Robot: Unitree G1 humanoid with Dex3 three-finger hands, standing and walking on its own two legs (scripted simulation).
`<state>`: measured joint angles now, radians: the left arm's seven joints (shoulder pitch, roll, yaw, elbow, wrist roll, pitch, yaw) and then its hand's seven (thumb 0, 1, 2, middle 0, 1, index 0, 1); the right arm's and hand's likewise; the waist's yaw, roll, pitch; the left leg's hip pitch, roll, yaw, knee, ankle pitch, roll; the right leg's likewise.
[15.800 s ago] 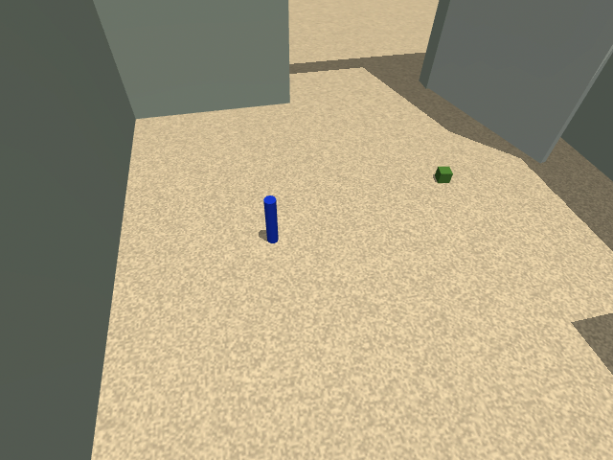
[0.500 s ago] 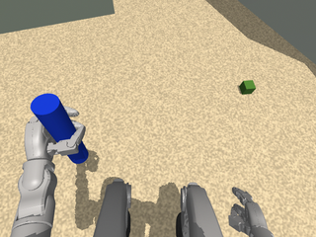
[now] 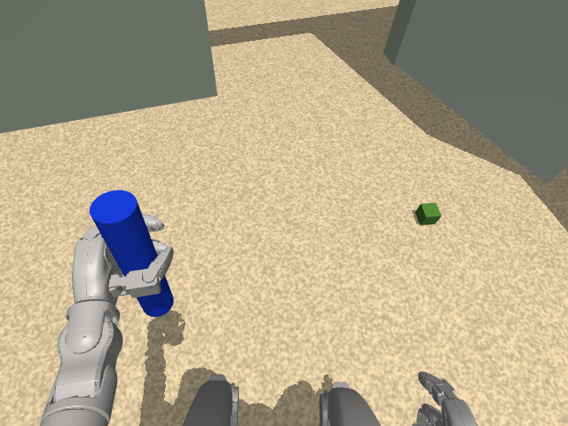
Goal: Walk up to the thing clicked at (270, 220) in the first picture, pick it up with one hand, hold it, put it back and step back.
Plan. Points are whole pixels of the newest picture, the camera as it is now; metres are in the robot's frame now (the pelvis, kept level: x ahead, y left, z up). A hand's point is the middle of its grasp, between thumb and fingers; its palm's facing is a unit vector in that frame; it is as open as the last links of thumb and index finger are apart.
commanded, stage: lift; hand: left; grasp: from the side
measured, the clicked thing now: (140, 263) +0.34 +0.20 +0.01
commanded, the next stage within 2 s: hold in 0.68 s
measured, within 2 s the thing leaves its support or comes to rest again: neither
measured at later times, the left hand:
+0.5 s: hand (146, 235) +0.34 +0.18 +0.08, palm faces +0.18 -0.98 -0.02, open 6.7 cm
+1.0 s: hand (144, 224) +0.35 +0.17 +0.10, palm faces +0.18 -0.98 -0.01, open 6.7 cm
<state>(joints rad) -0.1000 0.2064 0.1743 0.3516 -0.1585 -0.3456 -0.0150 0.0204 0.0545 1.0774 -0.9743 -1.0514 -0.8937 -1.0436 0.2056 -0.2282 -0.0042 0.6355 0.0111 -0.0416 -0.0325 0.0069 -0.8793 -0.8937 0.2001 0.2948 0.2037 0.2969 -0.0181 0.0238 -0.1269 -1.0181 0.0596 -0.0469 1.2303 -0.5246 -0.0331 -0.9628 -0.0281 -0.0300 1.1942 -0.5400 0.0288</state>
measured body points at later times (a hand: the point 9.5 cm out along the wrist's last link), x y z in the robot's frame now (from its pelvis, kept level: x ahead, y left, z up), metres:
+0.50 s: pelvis +0.01 +0.00 +0.04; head +0.08 +0.00 +0.49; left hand +0.33 +0.23 +0.08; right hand +0.16 -0.24 -0.07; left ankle +0.03 +0.13 -0.64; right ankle +0.02 -0.14 -0.64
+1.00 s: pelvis +0.02 +0.00 +0.06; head +0.07 +0.00 +0.50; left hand +0.33 +0.23 +0.10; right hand +0.15 -0.25 -0.06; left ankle +0.03 +0.13 -0.64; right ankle +0.02 -0.14 -0.63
